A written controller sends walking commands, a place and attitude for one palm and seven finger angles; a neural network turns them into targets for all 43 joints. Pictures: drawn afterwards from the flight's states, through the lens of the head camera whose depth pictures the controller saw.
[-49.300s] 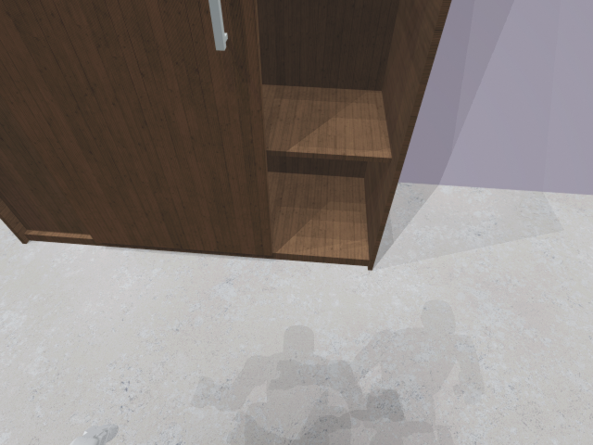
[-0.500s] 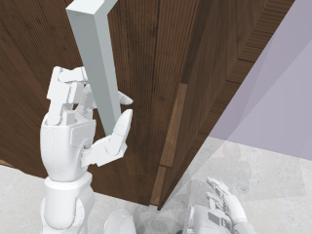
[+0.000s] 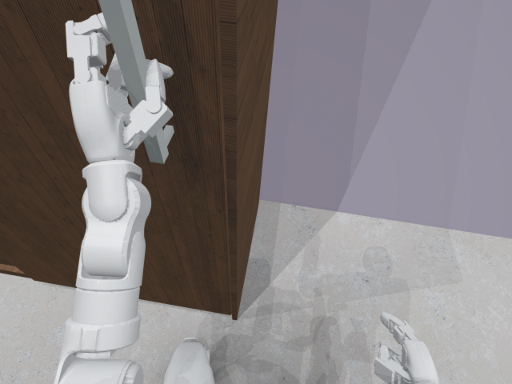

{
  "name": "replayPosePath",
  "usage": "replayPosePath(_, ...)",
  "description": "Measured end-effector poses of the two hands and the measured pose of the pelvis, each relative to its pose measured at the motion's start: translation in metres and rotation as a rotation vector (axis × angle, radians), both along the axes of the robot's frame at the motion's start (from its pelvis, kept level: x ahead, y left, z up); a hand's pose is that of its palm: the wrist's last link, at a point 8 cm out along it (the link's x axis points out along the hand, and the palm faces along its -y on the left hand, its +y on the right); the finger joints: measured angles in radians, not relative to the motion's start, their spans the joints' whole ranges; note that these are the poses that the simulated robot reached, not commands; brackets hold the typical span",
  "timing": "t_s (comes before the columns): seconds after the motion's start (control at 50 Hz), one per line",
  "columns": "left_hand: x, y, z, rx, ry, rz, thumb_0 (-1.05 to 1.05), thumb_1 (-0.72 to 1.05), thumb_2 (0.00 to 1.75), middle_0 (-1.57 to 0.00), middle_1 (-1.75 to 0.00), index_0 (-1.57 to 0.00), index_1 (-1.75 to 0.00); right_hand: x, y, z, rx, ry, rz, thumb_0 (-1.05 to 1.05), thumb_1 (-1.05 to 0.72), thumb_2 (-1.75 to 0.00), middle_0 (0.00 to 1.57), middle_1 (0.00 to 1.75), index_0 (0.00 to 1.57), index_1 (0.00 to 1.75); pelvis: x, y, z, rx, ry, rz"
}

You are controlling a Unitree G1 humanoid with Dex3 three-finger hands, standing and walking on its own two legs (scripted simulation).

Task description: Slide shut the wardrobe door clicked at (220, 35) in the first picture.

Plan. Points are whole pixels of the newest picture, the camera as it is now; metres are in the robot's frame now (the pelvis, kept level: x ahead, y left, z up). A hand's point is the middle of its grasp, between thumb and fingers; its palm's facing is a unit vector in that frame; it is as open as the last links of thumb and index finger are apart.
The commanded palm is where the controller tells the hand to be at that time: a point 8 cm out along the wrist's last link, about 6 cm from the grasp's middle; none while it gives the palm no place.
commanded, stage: step sideways, sliding the door along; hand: left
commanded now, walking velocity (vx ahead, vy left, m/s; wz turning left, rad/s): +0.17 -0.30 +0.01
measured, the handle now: (143, 64) +0.37 +0.21 +0.28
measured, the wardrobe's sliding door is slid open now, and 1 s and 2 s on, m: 0.00 0.00 0.00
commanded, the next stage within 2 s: none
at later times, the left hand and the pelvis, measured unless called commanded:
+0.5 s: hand (161, 99) +0.34 +0.18 +0.26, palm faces +0.35 -0.93 +0.08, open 6.9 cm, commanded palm +0.31 +0.13 +0.24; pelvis +0.01 -0.04 +0.04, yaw -1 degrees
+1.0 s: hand (164, 98) +0.35 +0.18 +0.26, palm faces +0.49 -0.87 +0.05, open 6.8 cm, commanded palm +0.31 +0.10 +0.25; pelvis +0.05 -0.04 +0.02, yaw +0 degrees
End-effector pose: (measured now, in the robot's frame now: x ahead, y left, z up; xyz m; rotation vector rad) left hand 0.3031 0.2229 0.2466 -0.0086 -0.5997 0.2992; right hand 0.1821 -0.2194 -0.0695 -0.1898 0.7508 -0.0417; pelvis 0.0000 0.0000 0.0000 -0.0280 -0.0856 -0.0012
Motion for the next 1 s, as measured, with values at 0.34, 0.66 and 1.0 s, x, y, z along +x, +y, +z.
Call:
replayPosePath(0.34, 0.002, 0.0, 0.001, -0.001, 0.031, 0.01, -0.08, 0.7, 0.83, -0.46, -1.4, -0.09, -1.23, 0.002, 0.011, 0.023, 0.011, 0.052, 0.08, 0.01, -0.91, -0.9, 0.2, 0.3, 0.2, 0.3, -0.007, -0.018, 0.032, -0.038, 0.014, -0.031)
replayPosePath(0.66, 0.001, -0.009, 0.003, 0.035, 0.068, 0.236, -0.11, 0.67, 0.85, -0.53, -1.44, -0.14, -1.27, 0.084, -0.014, 0.025, 0.045, -0.13, 0.176, 0.01, -0.9, -0.9, 0.2, 0.3, 0.2, 0.3, 0.03, -0.063, 0.019, -0.006, 0.027, -0.013)
replayPosePath(1.0, 0.0, -0.01, 0.003, 0.024, 0.064, 0.235, -0.1, 0.68, 0.82, -0.51, -1.44, -0.16, -1.25, 0.072, -0.004, 0.013, 0.052, -0.055, 0.169, 0.01, -0.91, -0.9, 0.2, 0.3, 0.2, 0.3, 0.048, -0.043, 0.021, 0.002, 0.044, -0.001)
